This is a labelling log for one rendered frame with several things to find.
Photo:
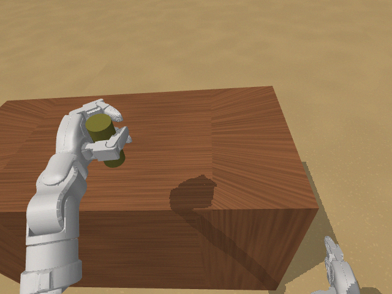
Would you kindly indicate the right robot hand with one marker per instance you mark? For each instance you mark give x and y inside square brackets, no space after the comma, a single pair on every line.
[339,273]

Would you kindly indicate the left robot arm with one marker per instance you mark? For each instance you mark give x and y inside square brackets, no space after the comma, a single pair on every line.
[52,215]

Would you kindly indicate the can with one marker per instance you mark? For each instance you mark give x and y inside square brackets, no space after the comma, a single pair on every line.
[100,127]

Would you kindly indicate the left robot hand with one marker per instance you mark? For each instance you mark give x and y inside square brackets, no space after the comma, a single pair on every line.
[73,136]

